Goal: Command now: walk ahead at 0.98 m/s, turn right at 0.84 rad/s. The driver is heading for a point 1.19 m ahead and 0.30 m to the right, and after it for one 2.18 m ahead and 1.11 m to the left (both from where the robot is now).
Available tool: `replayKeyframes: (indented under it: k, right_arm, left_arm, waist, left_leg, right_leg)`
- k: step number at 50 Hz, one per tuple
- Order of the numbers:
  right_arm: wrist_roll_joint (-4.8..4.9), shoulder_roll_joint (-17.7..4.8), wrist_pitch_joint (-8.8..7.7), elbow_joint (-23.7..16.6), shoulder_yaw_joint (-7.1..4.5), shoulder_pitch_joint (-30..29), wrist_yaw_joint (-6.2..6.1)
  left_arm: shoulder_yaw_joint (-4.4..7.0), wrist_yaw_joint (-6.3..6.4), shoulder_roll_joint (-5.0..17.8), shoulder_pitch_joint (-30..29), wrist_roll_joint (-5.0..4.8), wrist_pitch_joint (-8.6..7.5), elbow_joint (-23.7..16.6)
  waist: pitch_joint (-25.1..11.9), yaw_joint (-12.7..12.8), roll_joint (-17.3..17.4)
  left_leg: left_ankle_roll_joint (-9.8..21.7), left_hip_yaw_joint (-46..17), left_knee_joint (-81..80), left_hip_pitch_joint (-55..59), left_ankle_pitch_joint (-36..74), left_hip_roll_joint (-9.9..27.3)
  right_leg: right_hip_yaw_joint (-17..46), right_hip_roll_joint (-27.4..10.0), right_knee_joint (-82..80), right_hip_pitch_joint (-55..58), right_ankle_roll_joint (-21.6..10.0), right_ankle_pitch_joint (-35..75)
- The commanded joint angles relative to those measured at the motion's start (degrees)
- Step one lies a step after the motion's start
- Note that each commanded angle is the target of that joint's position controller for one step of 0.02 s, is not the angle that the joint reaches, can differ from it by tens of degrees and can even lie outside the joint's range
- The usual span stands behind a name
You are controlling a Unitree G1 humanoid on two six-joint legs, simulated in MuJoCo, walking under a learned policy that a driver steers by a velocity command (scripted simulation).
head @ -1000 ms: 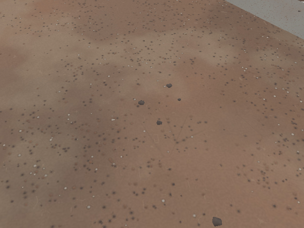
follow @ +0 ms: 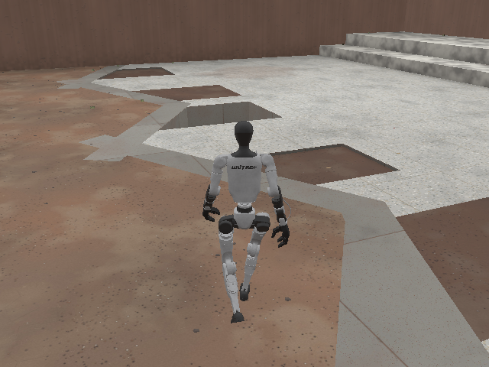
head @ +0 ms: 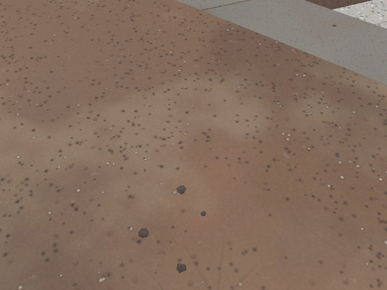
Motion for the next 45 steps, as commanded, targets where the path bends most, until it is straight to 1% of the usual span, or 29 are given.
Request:
replayKeyframes:
  k: [1,2,3,5,6,9,11,15,17,18,19,20,21,22,23,24,25,26,28,32,36,37,38,40,41,42,43,44,45]
  right_arm:
    - [0.92,-4.6,-3.21,-17.03,-0.06,-11.83,1.6]
    - [0.12,-7.96,-4.37,-16.97,-0.07,-13.82,2.05]
    - [-0.39,-8.63,-4.34,-17.18,-0.31,-15.39,2.4]
    - [-3.03,-7.54,-2.06,-16.86,0.4,-15.74,2.21]
    - [-3.25,-6.32,-0.47,-17.51,0.74,-14.67,2.55]
    - [-2.19,-7.25,0.65,-22.75,1.21,-26.34,3.08]
    - [-1.06,-5.65,0.63,-24.86,2.01,-30.86,3.61]
    - [0.11,-6.63,0.3,-27.58,2.13,-35.88,3.59]
    - [0.31,-9.07,0.03,-26.97,1.23,-31.83,2.95]
    - [0.68,-12.14,-0.18,-25.46,-0.06,-25.62,2.2]
    - [1.04,-14.65,-0.42,-23.12,-1.35,-14.72,1.29]
    - [0.14,-18.27,-0.51,-20.46,-3.01,-1.45,-0.05]
    - [-2.66,-20.96,-0.65,-19.12,-3.69,4.11,-0.63]
    - [-2.63,-22.28,-0.42,-20.24,-4.54,-3.35,0.5]
    - [-1.99,-14.57,0.05,-22.11,-3.46,-11.19,1.0]
    - [-1.25,-10.99,0.26,-21.52,-2.54,-13.53,1.29]
    - [-1.49,-9.79,0.21,-19.89,-2.21,-12.59,1.6]
    - [-1.2,-8.08,-0.21,-16.78,-1.54,-7.87,1.79]
    - [0.04,-7.23,-1.47,-13.98,-1.37,-7.14,2.61]
    - [0.47,-8.84,-3.14,-11.8,-1.46,-6.26,3.6]
    - [1.0,-10.96,-3.16,-9.31,-1.44,-2.15,3.43]
    - [0.87,-12.8,-2.98,-8.69,-1.67,-1.1,3.29]
    - [0.93,-13.65,-2.7,-7.77,-1.69,0.13,3.08]
    - [0.88,-16.45,-1.71,-6.16,-1.85,2.32,2.14]
    - [0.73,-18.03,-0.97,-5.79,-2.03,1.91,1.55]
    - [0.97,-18.82,-0.12,-6.03,-2.12,0.34,1.16]
    - [1.12,-17.67,0.06,-7.3,-1.87,-0.98,1.09]
    - [1.59,-8.77,-0.46,-10.39,-0.37,1.54,2.26]
    - [3.04,-11.28,-0.9,-12.7,-0.6,2.35,2.51]
  left_arm:
    - [5.24,1.75,16.11,20.47,0.65,1.62,4.18]
    - [4.64,2.46,11.42,19.51,1.11,1.46,3.83]
    - [4.08,2.72,9.31,17.35,1.04,1.2,4.06]
    - [3.22,2.88,7.93,15.11,-0.02,-0.79,3.19]
    - [3.0,3.06,8.38,13.91,-0.06,-1.29,2.94]
    - [3.14,2.83,9.44,16.2,-0.44,-2.96,2.44]
    - [3.79,2.66,10.84,18.5,-0.67,-2.93,2.32]
    - [4.62,2.48,12.33,22.53,-1.01,-2.34,2.5]
    - [4.96,2.9,13.54,20.16,-0.92,-2.33,1.47]
    - [5.28,2.78,15.24,18.96,-0.47,-2.48,1.03]
    - [5.69,2.43,17.25,15.43,-0.2,-2.75,0.19]
    - [4.78,2.17,13.53,12.63,0.09,-3.41,-1.26]
    - [1.95,2.55,2.23,14.24,-0.88,-3.64,-3.55]
    - [1.19,2.82,4.7,19.98,-2.97,-2.99,-6.31]
    - [1.68,3.13,8.78,14.58,-0.91,-1.56,-4.21]
    - [2.04,2.25,9.51,11.72,0.25,-0.81,-4.38]
    - [1.93,1.28,8.68,9.91,1.05,-0.27,-4.55]
    - [1.42,0.39,6.46,7.04,2.28,0.02,-5.62]
    - [0.2,-0.65,3.5,7.84,2.1,1.05,-7.51]
    - [-0.67,-1.11,4.36,0.11,1.97,1.19,-11.28]
    - [-1.85,-2.52,4.67,-9.6,1.76,0.19,-13.8]
    - [-2.26,-2.64,3.99,-10.74,1.59,-0.04,-14.37]
    - [-2.25,-2.39,4.55,-11.32,1.7,-0.18,-14.17]
    - [-1.87,-1.2,5.88,-8.39,2.46,-0.33,-13.12]
    - [-1.09,-0.52,7.63,-1.66,2.71,-0.43,-11.31]
    - [-0.05,0.33,9.34,10.39,2.54,-0.55,-7.34]
    - [1.49,1.43,12.59,20.04,3.12,-0.49,-4.09]
    - [3.12,2.48,17.77,20.04,2.85,-0.14,-4.14]
    - [3.64,2.66,18.88,21.2,2.42,0.15,-4.91]
  waist:
    - [-16.44,5.33,-9.34]
    - [-8.47,4.23,1.09]
    - [-2.34,1.03,6.35]
    - [3.37,-3.26,10.9]
    - [2.33,-5.1,8.81]
    - [6.43,-2.13,7.27]
    - [5.09,0.54,2.54]
    - [1.09,4.59,-1.83]
    - [-2.29,1.98,-2.54]
    - [-6.99,-1.32,-2.47]
    - [-12.47,-8.32,-2.48]
    - [-19.19,-14.04,-0.55]
    - [-23.19,-11.71,14.74]
    - [-27.9,-5.15,25.71]
    - [-16.99,-5.32,12.92]
    - [-10.32,-4.72,6.32]
    - [-7.48,-4.25,2.76]
    - [-3.51,-4.47,2.65]
    - [-3.05,-1.44,7.3]
    - [2.16,-0.39,5.39]
    - [6.23,-2.54,2.45]
    - [6.48,-2.53,3.93]
    - [6.21,-2.52,3.74]
    - [1.71,-0.15,8.02]
    - [-3.26,3.87,9.88]
    - [-9.27,9.55,10.18]
    - [-14.44,13.45,8.64]
    - [-21.62,6.6,-9.08]
    - [-29.69,6.39,-8.25]
  left_leg:
    - [0.37,-18.48,46.37,-54.86,-9.03,-2.51]
    - [1.78,-19.89,38.11,-56.69,-3.75,1.14]
    - [1.77,-19.39,31.63,-53.68,-1.16,3.3]
    - [-0.07,-18.68,25.72,-46.26,-1.17,6.33]
    - [-1.3,-17.79,22.16,-43.98,-1.59,7.05]
    - [-3.86,-14.02,5.36,-39.41,8.13,8.02]
    - [-3.05,-13.31,-5.84,-34.8,19.41,6.6]
    - [-0.88,-12.85,-19.29,-32.1,23.54,1.59]
    - [-0.18,-13.78,-25.14,-22.34,20.7,-0.84]
    - [0.42,-14.31,-24.92,-14.76,16.28,-1.99]
    - [1.01,-14.5,-25.09,-2.73,12.87,-0.85]
    - [2.27,-19.59,-21.66,12.49,1.98,6.01]
    - [3.86,-39.91,-25.44,25.65,-12.71,23.1]
    - [8.61,-67.58,-37.95,23.8,-24.22,29.37]
    - [8.28,-58.49,-40.42,13.34,-31.84,24.6]
    - [7.52,-46.8,-39.6,5.25,-21.48,21.76]
    - [6.78,-39.47,-39.95,-0.19,-11.34,19.15]
    - [5.5,-31.54,-39.62,-4.81,-0.38,16.06]
    - [6.27,-28.79,-42.58,-8.18,0.77,15.43]
    - [7.3,-17.89,-48.02,-11.86,12.91,13.93]
    - [6.38,-7.41,-54.92,-13.22,26.49,11.4]
    - [6.71,-7.02,-55.41,-11.7,29.89,12.95]
    - [6.62,-5.38,-53.44,-7.36,40.06,12.9]
    - [6.3,-3.63,-42.7,0.9,69.23,14.26]
    - [6.08,-3.34,-32.22,2.27,77.36,15.26]
    - [5.85,-3.06,-18.05,-0.68,77.54,14.89]
    - [5.69,-3.52,-0.73,-12.45,62.65,13.08]
    - [3.76,-4.78,22.58,-33.26,1.24,2.93]
    - [4.68,-15.39,35.07,-45.13,-8.01,-0.91]
  right_leg:
    - [51.35,-20.27,-14.51,51.75,-19.03,-8.84]
    - [54.79,-21.33,-24.78,43.56,-15.15,-19.78]
    - [50.45,-19.65,-27.34,33.44,-11.78,-19.3]
    - [41.37,-13.66,-26.15,17.85,-8.55,-3.92]
    - [38.84,-12.13,-27.97,13.14,-8.44,-8.02]
    - [33.13,-7.45,-30.01,4.05,-6.94,6.47]
    - [31.18,-5.51,-28.42,5.13,-4.28,14.76]
    - [32.3,-6.78,-23.22,19.49,-1.27,29.49]
    - [33.06,-7.07,-17.07,22.35,1.35,38.14]
    - [33.05,-7.17,-8.89,23.97,2.72,44.48]
    - [32.3,-5.95,3.17,20.59,3.74,43.88]
    - [29.87,-3.85,19.24,11.57,4.28,32.62]
    - [23.63,1.21,37.76,-5.7,4.58,-18.68]
    - [19.12,-0.07,45.8,-14.7,4.72,-15.81]
    - [17.0,-4.96,46.05,-16.66,4.82,-7.99]
    - [15.29,-6.92,43.07,-15.72,5.51,-4.04]
    - [15.03,-8.45,41.1,-13.88,5.99,-3.14]
    - [15.84,-10.01,39.23,-12.68,5.86,-2.97]
    - [16.15,-10.7,38.01,-13.46,6.29,-2.65]
    - [16.67,-9.42,27.43,-16.96,6.99,5.81]
    - [6.41,-7.14,7.38,-6.9,5.59,13.82]
    - [5.72,-7.35,4.27,-4.14,4.82,13.77]
    - [4.16,-6.29,2.03,-3.31,3.94,12.37]
    - [1.19,-2.05,-0.3,2.26,2.32,5.09]
    - [1.85,-0.61,-0.99,9.72,1.16,1.35]
    - [3.02,0.18,-4.83,22.76,-0.05,1.42]
    - [9.21,-4.53,-5.08,38.68,-1.12,-1.87]
    - [34.45,-21.31,-7.14,55.53,-2.31,-12.45]
    - [56.15,-29.52,-16.41,61.06,-8.21,-14.92]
